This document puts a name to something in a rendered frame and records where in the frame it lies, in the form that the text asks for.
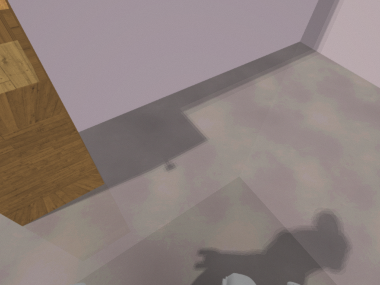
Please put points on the drawer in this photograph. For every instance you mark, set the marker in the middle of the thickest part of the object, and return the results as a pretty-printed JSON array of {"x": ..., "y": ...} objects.
[{"x": 15, "y": 68}]

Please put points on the cabinet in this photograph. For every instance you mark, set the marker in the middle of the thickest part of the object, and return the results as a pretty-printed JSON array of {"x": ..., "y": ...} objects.
[{"x": 44, "y": 163}]

